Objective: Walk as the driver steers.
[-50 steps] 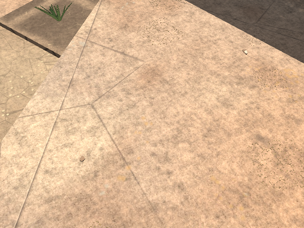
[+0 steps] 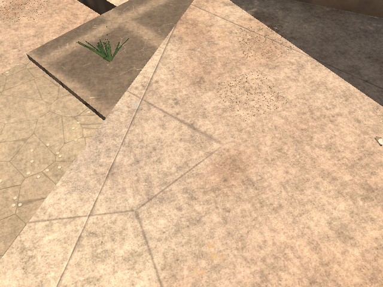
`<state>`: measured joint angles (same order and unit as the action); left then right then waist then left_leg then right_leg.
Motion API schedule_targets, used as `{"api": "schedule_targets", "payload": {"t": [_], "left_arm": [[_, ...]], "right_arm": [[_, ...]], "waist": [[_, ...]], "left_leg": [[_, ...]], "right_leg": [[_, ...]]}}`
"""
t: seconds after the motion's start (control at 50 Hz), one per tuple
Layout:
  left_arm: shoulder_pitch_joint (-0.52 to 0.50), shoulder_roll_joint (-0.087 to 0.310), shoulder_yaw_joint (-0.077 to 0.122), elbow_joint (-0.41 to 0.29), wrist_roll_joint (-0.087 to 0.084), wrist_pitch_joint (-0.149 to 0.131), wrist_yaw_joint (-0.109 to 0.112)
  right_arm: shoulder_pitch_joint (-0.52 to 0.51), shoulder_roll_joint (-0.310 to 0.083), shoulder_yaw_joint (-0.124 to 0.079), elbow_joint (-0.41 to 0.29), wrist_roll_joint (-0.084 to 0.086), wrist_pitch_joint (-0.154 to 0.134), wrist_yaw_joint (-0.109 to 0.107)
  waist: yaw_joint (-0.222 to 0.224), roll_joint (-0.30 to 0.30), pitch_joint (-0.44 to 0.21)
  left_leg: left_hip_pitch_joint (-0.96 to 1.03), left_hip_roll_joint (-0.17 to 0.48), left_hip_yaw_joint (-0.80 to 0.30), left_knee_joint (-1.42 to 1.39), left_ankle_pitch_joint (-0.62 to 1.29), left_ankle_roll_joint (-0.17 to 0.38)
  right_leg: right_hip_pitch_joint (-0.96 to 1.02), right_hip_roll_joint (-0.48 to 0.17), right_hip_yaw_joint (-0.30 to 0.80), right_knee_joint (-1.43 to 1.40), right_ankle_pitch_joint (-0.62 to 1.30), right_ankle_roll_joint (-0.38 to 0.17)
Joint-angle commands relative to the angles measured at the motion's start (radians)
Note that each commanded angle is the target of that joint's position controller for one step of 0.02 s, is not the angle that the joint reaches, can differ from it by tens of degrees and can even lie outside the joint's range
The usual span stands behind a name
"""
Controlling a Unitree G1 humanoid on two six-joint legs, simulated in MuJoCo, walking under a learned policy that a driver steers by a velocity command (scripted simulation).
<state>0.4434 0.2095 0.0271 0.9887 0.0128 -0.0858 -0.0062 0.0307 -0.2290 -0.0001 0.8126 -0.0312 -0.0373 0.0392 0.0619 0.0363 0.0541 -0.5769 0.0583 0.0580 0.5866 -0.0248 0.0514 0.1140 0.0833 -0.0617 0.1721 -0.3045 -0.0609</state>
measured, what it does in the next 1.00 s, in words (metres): walks ahead, turning right: left foot, then right foot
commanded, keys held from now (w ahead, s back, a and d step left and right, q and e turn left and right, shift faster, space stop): w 0.08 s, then w+e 0.92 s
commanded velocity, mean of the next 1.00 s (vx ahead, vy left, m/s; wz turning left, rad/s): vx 0.50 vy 0.00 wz -0.41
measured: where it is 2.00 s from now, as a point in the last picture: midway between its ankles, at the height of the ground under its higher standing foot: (306, 164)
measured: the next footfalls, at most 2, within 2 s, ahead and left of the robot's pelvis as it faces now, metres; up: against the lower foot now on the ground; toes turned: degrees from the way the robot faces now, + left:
left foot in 0.06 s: +0.22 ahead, +0.10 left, +0.00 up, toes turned +3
right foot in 0.62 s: +0.48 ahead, -0.10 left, +0.00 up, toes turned -20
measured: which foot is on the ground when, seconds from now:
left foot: up 0.00-0.04, down 0.06-0.60, up 0.62-1.00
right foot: down 0.00-0.06, up 0.08-0.60, down 0.62-1.00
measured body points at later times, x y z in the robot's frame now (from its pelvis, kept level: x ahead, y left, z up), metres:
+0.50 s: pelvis +0.28 +0.02 +0.00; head +0.31 +0.02 +0.45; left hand +0.47 +0.23 -0.12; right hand +0.20 -0.22 -0.14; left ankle +0.18 +0.10 -0.74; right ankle +0.42 -0.12 -0.69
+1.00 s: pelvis +0.54 -0.07 +0.01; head +0.57 -0.10 +0.46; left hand +0.65 +0.19 -0.12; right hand +0.61 -0.37 -0.10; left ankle +0.76 +0.02 -0.68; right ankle +0.44 -0.08 -0.74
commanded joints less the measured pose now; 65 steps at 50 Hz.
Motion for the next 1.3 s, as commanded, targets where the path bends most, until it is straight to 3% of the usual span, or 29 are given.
{"api": "schedule_targets", "payload": {"t": [0.02, 0.06, 0.08, 0.1, 0.12, 0.14, 0.2, 0.3, 0.48, 0.54, 0.58, 0.6, 0.62, 0.64, 0.66, 0.68, 0.72, 0.76, 0.82, 1.04, 1.08, 1.12, 1.14, 1.16, 1.18, 1.2, 1.22, 1.24, 1.3], "left_arm": [[0.01, 0.174, 0.035, -0.019, 0.009, -0.001, 0.015], [-0.005, 0.173, 0.032, -0.018, 0.008, 0.007, 0.015], [0.024, 0.11, 0.013, -0.058, -0.013, 0.004, 0.009], [0.124, 0.056, 0.007, -0.052, -0.028, 0.007, 0.004], [0.021, 0.156, 0.034, -0.05, -0.008, 0.015, 0.013], [-0.041, 0.143, 0.033, -0.068, -0.011, 0.009, 0.007], [-0.037, 0.096, 0.028, -0.049, 0.014, 0.037, -0.01], [-0.156, 0.074, 0.03, -0.088, 0.014, 0.07, -0.032], [-0.445, 0.043, 0.004, -0.203, 0.018, 0.06, -0.048], [-0.411, 0.064, 0.013, -0.206, 0.021, 0.06, -0.045], [-0.284, 0.094, 0.03, -0.173, 0.023, 0.059, -0.037], [-0.17, 0.12, 0.047, -0.14, 0.027, 0.052, -0.032], [-0.019, 0.183, 0.075, -0.1, 0.039, 0.047, -0.019], [-0.033, 0.301, 0.106, -0.112, 0.039, 0.052, -0.005], [-0.007, 0.308, 0.11, -0.117, 0.004, 0.067, -0.006], [-0.07, 0.274, 0.102, -0.113, -0.002, 0.07, 0.004], [-0.163, 0.179, 0.08, -0.121, -0.006, 0.059, 0.009], [-0.188, 0.152, 0.067, -0.126, -0.014, 0.04, 0.012], [-0.138, 0.194, 0.075, -0.117, -0.016, 0.019, 0.007], [0.048, 0.213, 0.078, -0.111, 0.003, 0.033, 0.019], [0.016, 0.229, 0.082, -0.125, 0.006, 0.032, 0.027], [-0.052, 0.253, 0.087, -0.146, 0.007, 0.025, 0.021], [-0.073, 0.248, 0.085, -0.151, -0.004, 0.017, 0.011], [-0.059, 0.167, 0.062, -0.185, -0.015, 0.007, 0.002], [0.066, 0.105, 0.052, -0.211, -0.038, 0.013, 0.004], [0.051, 0.188, 0.058, -0.177, 0.001, 0.031, 0.014], [-0.02, 0.193, 0.062, -0.176, 0.01, 0.038, 0.005], [-0.06, 0.174, 0.058, -0.183, 0.01, 0.041, -0.003], [-0.082, 0.146, 0.054, -0.198, 0.024, 0.072, -0.029]], "right_arm": [[0.015, -0.103, -0.032, -0.047, -0.001, -0.023, -0.013], [0.303, -0.152, -0.058, 0.048, -0.016, -0.04, -0.031], [0.455, -0.243, -0.084, 0.071, -0.042, -0.044, -0.045], [0.457, -0.29, -0.099, 0.077, -0.028, -0.034, -0.041], [0.367, -0.221, -0.088, 0.066, 0.004, -0.028, -0.036], [0.273, -0.161, -0.072, 0.052, 0.01, -0.032, -0.034], [0.222, -0.078, -0.049, 0.072, 0.01, -0.055, -0.039], [0.299, -0.102, -0.056, 0.113, 0.016, -0.085, -0.043], [0.42, -0.107, -0.052, 0.17, 0.014, -0.071, -0.066], [0.411, -0.133, -0.058, 0.175, 0.009, -0.057, -0.077], [0.385, -0.163, -0.068, 0.167, 0.003, -0.041, -0.081], [0.377, -0.175, -0.072, 0.158, 0.004, -0.032, -0.079], [0.353, -0.174, -0.072, 0.135, 0.008, -0.031, -0.073], [0.404, -0.047, -0.05, 0.071, 0.018, -0.038, -0.049], [0.283, -0.129, -0.065, 0.025, 0.017, -0.052, -0.042], [0.21, -0.124, -0.06, -0.001, 0.021, -0.069, -0.038], [0.224, -0.123, -0.061, 0.013, 0.015, -0.073, -0.042], [0.258, -0.104, -0.059, 0.014, -0.015, -0.032, -0.038], [0.212, -0.082, -0.053, -0.017, -0.019, 0.001, -0.029], [-0.148, -0.102, -0.034, -0.168, 0.001, -0.012, -0.016], [-0.108, -0.123, -0.037, -0.171, 0.005, -0.022, -0.018], [0.076, -0.168, -0.055, -0.119, 0.008, -0.034, -0.032], [0.219, -0.198, -0.068, -0.086, 0.002, -0.048, -0.045], [0.382, -0.274, -0.085, -0.082, -0.022, -0.053, -0.064], [0.339, -0.342, -0.1, -0.091, -0.032, -0.039, -0.063], [0.273, -0.252, -0.091, -0.1, -0.012, -0.026, -0.057], [0.21, -0.162, -0.07, -0.112, -0.003, -0.024, -0.053], [0.183, -0.125, -0.06, -0.106, -0.005, -0.026, -0.05], [0.223, -0.12, -0.057, -0.067, 0.006, -0.049, -0.048]], "waist": [[-0.068, -0.111, -0.001], [-0.185, -0.078, -0.159], [-0.212, 0.053, -0.299], [-0.158, 0.224, -0.388], [-0.145, 0.044, -0.255], [-0.114, 0.017, -0.125], [-0.048, 0.035, -0.034], [-0.042, 0.019, 0.011], [-0.108, 0.021, 0.059], [-0.073, 0.048, 0.023], [-0.012, 0.07, -0.054], [0.035, 0.059, -0.12], [0.112, -0.01, -0.198], [0.029, -0.249, -0.272], [0.074, -0.161, -0.315], [0.046, -0.097, -0.16], [-0.041, 0.018, -0.037], [-0.087, -0.001, -0.051], [-0.088, -0.029, -0.045], [0.045, -0.105, -0.01], [0.01, -0.119, -0.013], [-0.078, -0.116, -0.082], [-0.156, -0.062, -0.162], [-0.203, 0.045, -0.32], [-0.106, 0.284, -0.383], [-0.081, 0.127, -0.268], [-0.078, 0.019, -0.139], [-0.07, -0.013, -0.076], [-0.05, 0.076, -0.048]], "left_leg": [[0.121, -0.058, 0.02, -0.053, -0.104, 0.047], [0.486, -0.067, 0.007, -0.128, -0.1, 0.103], [0.775, 0.189, -0.302, -0.139, -0.217, 0.174], [0.928, 0.392, -0.731, -0.264, -0.228, 0.284], [0.815, 0.33, -0.646, -0.293, -0.296, 0.236], [0.655, 0.297, -0.487, -0.333, -0.251, 0.204], [0.441, 0.194, -0.236, -0.42, -0.087, 0.116], [0.45, 0.169, -0.065, -0.475, 0.051, 0.098], [0.617, 0.171, 0.123, -0.421, 0.329, 0.066], [0.703, 0.195, 0.168, -0.286, 0.669, 0.055], [0.718, 0.205, 0.187, -0.065, 0.861, 0.057], [0.667, 0.203, 0.189, 0.122, 0.793, 0.053], [0.486, 0.176, 0.198, 0.403, 0.54, 0.025], [0.038, -0.012, 0.173, 0.778, -0.401, -0.032], [-0.142, -0.1, -0.057, 0.914, -0.501, -0.04], [-0.227, -0.017, -0.104, 0.864, -0.388, -0.029], [-0.106, 0.042, -0.096, 0.683, -0.29, -0.037], [0.003, 0.055, -0.097, 0.595, -0.287, -0.069], [-0.008, 0.053, -0.065, 0.485, -0.237, -0.101], [-0.103, -0.026, -0.063, 0.061, -0.02, -0.087], [0.005, -0.043, -0.079, -0.017, -0.056, -0.064], [0.29, -0.094, -0.063, -0.08, -0.125, -0.028], [0.5, -0.055, -0.089, -0.14, -0.096, 0.001], [0.737, 0.188, -0.329, -0.162, -0.31, 0.048], [0.88, 0.408, -0.792, -0.291, -0.352, 0.157], [0.759, 0.38, -0.803, -0.301, -0.468, 0.162], [0.621, 0.328, -0.626, -0.319, -0.443, 0.142], [0.531, 0.275, -0.481, -0.344, -0.319, 0.121], [0.44, 0.207, -0.258, -0.385, -0.072, 0.093]], "right_leg": [[-0.002, -0.302, 0.087, 0.131, 0.851, -0.099], [-0.106, -0.245, 0.038, 0.483, 0.847, -0.068], [-0.369, -0.171, -0.011, 0.816, 0.481, -0.039], [-0.657, 0.002, 0.031, 1.099, -0.247, -0.019], [-0.736, -0.067, 0.137, 1.138, -0.172, -0.039], [-0.731, -0.107, 0.136, 1.094, -0.072, -0.041], [-0.615, -0.167, 0.125, 0.985, 0.026, -0.02], [-0.737, -0.185, 0.1, 0.927, 0.159, 0.009], [-0.755, -0.14, -0.053, 0.505, 0.305, -0.016], [-0.667, -0.078, -0.097, 0.459, 0.183, -0.073], [-0.525, -0.012, -0.116, 0.443, 0.075, -0.125], [-0.382, 0.013, -0.099, 0.388, 0.064, -0.155], [-0.149, -0.062, 0.039, 0.306, 0.035, -0.208], [0.166, -0.378, 0.544, 0.271, 0.077, -0.357], [0.209, -0.426, 0.823, 0.124, 0.057, -0.418], [0.107, -0.412, 0.654, 0.098, 0.098, -0.375], [-0.136, -0.318, 0.466, 0.069, 0.316, -0.282], [-0.233, -0.249, 0.362, 0.058, 0.451, -0.254], [-0.278, -0.201, 0.314, 0.046, 0.51, -0.239], [-0.076, -0.198, 0.407, 0.131, 0.581, -0.167], [-0.088, -0.209, 0.433, 0.17, 0.616, -0.14], [-0.167, -0.175, 0.422, 0.317, 0.772, -0.094], [-0.241, -0.113, 0.375, 0.509, 0.732, -0.07], [-0.372, -0.051, 0.301, 0.789, 0.417, -0.05], [-0.662, 0.093, 0.2, 1.017, -0.274, -0.026], [-0.742, -0.013, 0.197, 1.107, -0.202, -0.035], [-0.737, -0.051, 0.181, 1.09, -0.101, -0.028], [-0.718, -0.082, 0.168, 1.05, -0.049, -0.019], [-0.676, -0.119, 0.138, 1.006, -0.012, 0.002]]}}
